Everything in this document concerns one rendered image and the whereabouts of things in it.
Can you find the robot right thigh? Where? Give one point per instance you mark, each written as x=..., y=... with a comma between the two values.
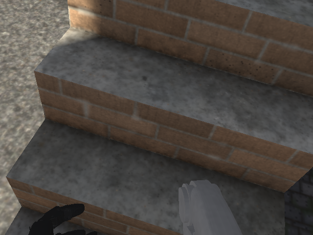
x=202, y=204

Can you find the robot left hand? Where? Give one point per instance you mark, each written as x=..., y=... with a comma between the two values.
x=56, y=216

